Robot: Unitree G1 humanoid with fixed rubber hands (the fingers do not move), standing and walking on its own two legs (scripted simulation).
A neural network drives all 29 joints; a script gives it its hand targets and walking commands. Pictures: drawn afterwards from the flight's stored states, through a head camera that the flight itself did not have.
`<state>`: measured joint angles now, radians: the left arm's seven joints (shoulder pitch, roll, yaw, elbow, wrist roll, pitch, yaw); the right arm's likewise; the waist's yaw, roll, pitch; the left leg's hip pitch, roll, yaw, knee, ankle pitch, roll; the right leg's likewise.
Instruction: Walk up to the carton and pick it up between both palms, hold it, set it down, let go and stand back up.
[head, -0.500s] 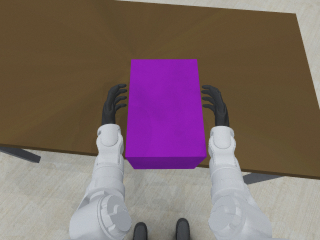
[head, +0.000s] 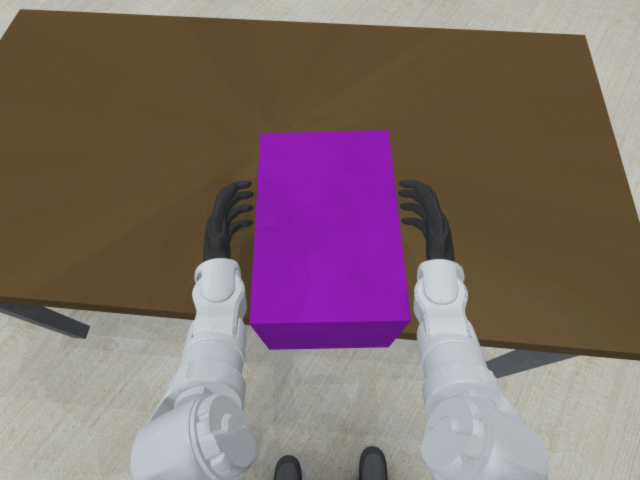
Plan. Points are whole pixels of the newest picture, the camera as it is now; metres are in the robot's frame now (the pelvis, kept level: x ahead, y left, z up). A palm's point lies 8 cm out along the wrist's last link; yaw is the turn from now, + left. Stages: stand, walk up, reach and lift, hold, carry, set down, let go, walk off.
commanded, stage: reach and lift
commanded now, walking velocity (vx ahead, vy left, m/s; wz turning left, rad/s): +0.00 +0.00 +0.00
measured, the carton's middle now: (326, 244) +0.44 -0.01 -0.09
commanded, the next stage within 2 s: none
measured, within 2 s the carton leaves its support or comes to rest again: leaves its support in 0.14 s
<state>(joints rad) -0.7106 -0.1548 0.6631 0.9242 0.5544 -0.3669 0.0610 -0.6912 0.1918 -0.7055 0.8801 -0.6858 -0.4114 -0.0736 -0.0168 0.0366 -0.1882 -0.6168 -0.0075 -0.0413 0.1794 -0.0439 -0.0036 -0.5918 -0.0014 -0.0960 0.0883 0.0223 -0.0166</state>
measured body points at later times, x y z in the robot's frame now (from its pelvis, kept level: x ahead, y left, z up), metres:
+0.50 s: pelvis -0.02 +0.00 +0.01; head +0.06 -0.01 +0.45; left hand +0.40 +0.13 +0.04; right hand +0.38 -0.14 +0.04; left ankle -0.02 +0.12 -0.74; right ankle +0.00 -0.11 -0.74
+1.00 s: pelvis -0.01 +0.00 +0.01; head +0.03 +0.00 +0.46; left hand +0.39 +0.13 +0.07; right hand +0.37 -0.15 +0.06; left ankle -0.02 +0.12 -0.74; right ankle +0.00 -0.11 -0.74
